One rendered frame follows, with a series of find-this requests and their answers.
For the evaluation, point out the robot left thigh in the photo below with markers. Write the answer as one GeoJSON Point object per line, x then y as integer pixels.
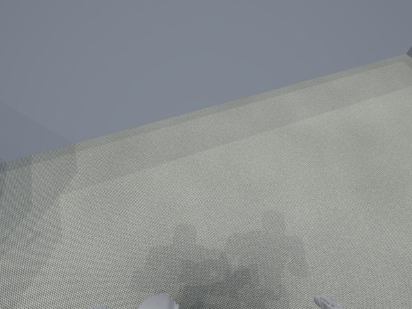
{"type": "Point", "coordinates": [159, 302]}

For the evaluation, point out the robot right hand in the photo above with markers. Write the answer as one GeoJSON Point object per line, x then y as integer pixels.
{"type": "Point", "coordinates": [326, 303]}

